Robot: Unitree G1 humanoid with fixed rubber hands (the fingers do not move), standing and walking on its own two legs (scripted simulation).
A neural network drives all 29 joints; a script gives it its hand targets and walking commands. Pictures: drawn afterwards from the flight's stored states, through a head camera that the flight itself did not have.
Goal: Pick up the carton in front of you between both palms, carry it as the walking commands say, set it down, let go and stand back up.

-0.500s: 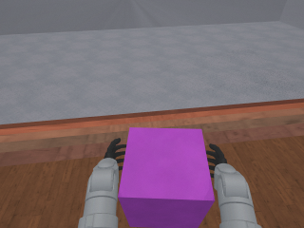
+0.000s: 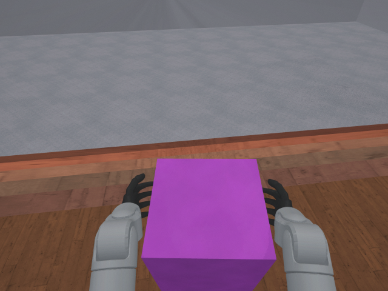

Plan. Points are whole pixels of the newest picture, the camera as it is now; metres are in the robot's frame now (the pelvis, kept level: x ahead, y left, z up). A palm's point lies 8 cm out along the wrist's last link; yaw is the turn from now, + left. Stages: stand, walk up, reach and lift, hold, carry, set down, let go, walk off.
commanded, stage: carry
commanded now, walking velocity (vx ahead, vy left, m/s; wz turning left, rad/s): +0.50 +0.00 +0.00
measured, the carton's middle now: (206, 228) +0.29 +0.01 +0.00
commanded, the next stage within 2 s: none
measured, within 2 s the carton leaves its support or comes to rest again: neither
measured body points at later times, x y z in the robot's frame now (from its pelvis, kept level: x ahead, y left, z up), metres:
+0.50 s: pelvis +0.26 +0.05 +0.00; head +0.26 +0.05 +0.45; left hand +0.54 +0.21 +0.08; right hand +0.54 -0.10 +0.07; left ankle +0.26 +0.12 -0.74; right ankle +0.14 -0.07 -0.65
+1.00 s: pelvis +0.57 +0.01 -0.01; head +0.62 +0.00 +0.44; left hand +0.90 +0.20 +0.07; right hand +0.94 -0.10 +0.06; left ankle +0.52 +0.14 -0.64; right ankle +0.60 -0.03 -0.74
